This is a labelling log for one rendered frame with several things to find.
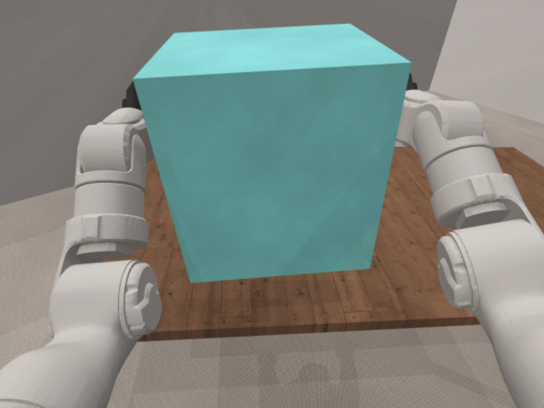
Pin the carton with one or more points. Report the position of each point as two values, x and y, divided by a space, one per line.
274 146

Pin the robot right upper arm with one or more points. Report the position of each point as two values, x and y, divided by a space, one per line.
496 271

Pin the robot left hand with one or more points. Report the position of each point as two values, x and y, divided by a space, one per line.
131 100

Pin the table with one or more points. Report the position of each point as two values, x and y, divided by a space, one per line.
400 290

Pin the robot left upper arm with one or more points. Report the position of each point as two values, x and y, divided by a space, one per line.
99 311

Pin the robot right hand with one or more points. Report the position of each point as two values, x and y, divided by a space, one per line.
411 85

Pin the left robot forearm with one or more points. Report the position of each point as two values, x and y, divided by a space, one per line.
110 186

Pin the right robot forearm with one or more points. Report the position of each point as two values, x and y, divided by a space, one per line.
468 185

